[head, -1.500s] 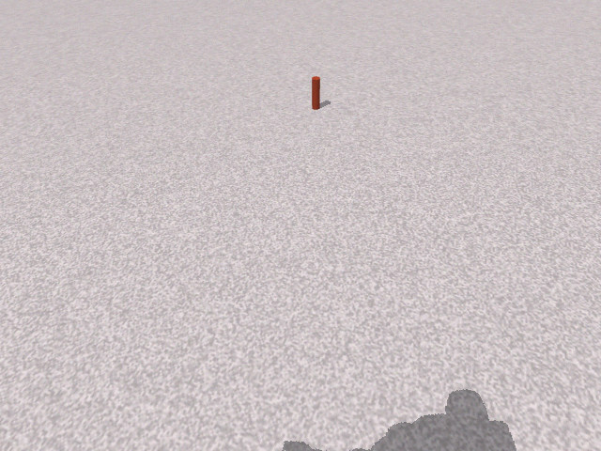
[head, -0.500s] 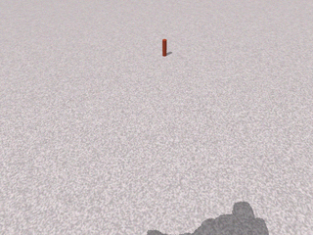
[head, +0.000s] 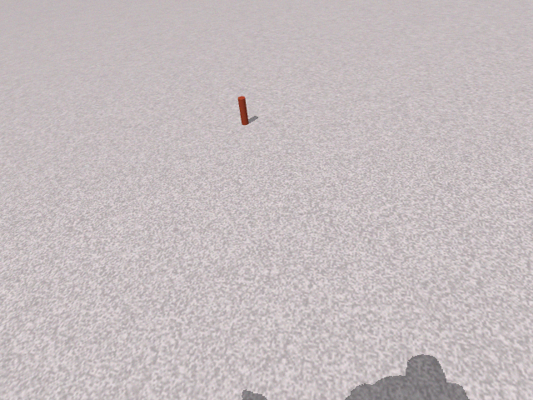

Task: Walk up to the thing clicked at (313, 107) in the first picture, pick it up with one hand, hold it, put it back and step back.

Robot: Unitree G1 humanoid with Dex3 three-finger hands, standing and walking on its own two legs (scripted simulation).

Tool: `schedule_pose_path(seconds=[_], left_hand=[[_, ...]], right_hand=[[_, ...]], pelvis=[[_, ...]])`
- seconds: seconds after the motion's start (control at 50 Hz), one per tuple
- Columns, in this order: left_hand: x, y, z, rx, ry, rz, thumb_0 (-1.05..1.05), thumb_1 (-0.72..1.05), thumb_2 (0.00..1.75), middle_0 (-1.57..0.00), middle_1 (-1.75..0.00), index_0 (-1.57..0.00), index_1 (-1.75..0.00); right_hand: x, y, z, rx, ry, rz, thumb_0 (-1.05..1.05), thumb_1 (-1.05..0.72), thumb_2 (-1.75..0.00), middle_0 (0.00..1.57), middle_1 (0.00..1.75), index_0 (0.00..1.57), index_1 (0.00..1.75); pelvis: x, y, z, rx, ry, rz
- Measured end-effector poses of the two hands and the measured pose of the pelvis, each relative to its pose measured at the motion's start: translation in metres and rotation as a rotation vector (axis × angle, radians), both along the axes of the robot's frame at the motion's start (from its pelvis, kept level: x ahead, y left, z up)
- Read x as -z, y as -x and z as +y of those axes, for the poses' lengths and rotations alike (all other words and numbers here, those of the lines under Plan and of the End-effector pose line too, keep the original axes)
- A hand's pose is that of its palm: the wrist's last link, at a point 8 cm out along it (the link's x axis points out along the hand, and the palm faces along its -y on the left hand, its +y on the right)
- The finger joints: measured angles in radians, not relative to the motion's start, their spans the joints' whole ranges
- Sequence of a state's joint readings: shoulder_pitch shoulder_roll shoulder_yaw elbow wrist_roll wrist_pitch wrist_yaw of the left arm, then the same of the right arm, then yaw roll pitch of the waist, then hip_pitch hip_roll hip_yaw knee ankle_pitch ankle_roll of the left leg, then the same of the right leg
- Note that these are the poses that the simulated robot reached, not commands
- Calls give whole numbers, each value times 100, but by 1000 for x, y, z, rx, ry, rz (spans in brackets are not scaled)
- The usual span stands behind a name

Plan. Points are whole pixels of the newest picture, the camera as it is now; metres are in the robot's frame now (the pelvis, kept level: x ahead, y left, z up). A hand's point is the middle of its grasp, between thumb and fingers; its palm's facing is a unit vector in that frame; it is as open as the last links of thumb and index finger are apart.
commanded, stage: walk up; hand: left
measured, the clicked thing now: (243, 111) +2.15 +0.21 -0.65
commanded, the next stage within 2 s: none
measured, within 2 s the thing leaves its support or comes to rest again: neither
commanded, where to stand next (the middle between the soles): +1.81 +0.01 m, yaw -2 degrees
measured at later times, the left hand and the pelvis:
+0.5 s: hand (134, 347) +0.30 +0.30 -0.15, palm faces -0.02 -0.94 -0.35, open 7.4 cm; pelvis +0.28 +0.02 +0.00, yaw +0 degrees
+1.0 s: hand (194, 189) +0.69 +0.22 -0.09, palm faces -0.01 -0.92 -0.40, open 7.4 cm; pelvis +0.59 -0.04 +0.02, yaw -2 degrees
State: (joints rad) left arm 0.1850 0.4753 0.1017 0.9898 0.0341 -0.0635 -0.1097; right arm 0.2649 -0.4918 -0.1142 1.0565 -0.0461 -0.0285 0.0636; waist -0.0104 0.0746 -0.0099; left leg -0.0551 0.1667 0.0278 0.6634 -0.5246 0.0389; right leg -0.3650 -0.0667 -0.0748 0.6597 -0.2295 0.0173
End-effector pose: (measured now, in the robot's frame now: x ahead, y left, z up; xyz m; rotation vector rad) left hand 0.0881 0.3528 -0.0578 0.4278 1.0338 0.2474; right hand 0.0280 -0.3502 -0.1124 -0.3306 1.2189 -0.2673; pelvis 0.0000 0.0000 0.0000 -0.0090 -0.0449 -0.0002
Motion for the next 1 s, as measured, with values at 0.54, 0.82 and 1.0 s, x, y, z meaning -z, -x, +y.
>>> schedule_pose_path(seconds=[0.54,0.82,1.0], left_hand=[[45,-249,-13,-21,112,185,1,90,90,-20,-30,-20,-29],[4,-544,-52,148,65,-60,0,90,90,-20,-30,-20,-29],[-5,-591,-90,23,65,-37,0,90,90,-20,-30,-20,-30]], right_hand=[[-44,-376,53,-114,-14,-191,1,-90,-90,20,30,20,30],[-5,-444,6,40,-49,-1,1,-90,-90,20,30,20,30],[0,-613,-13,-49,-97,-66,1,-90,-90,20,30,20,30]], pelvis=[[-12,-299,18,12,-2,32],[-3,-487,-17,23,-55,12],[-15,-590,-45,26,-39,-13]])
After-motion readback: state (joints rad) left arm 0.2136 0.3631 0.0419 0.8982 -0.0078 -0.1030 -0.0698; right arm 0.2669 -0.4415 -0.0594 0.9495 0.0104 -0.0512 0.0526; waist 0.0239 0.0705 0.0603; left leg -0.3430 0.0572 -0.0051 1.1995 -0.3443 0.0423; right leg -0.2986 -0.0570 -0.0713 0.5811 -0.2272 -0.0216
